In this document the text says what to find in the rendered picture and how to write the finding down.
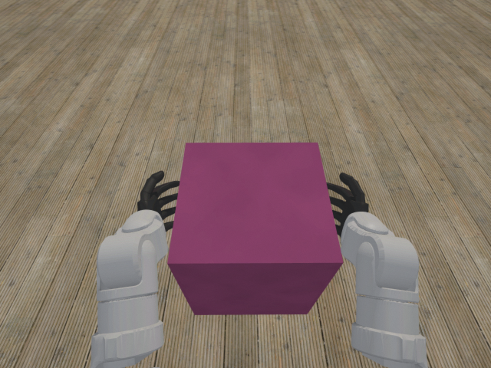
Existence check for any right robot forearm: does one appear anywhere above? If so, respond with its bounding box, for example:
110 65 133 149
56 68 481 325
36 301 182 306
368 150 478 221
341 212 428 368

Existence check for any right robot hand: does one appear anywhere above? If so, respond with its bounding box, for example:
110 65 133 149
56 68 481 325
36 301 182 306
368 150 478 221
326 172 369 237

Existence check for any carton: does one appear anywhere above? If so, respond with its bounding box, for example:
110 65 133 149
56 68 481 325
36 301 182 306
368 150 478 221
167 143 344 315

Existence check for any left robot hand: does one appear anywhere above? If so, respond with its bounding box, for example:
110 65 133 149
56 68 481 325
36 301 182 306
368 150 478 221
137 171 180 232

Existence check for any left robot forearm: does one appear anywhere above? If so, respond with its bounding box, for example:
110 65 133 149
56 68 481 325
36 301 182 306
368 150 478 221
91 210 169 368

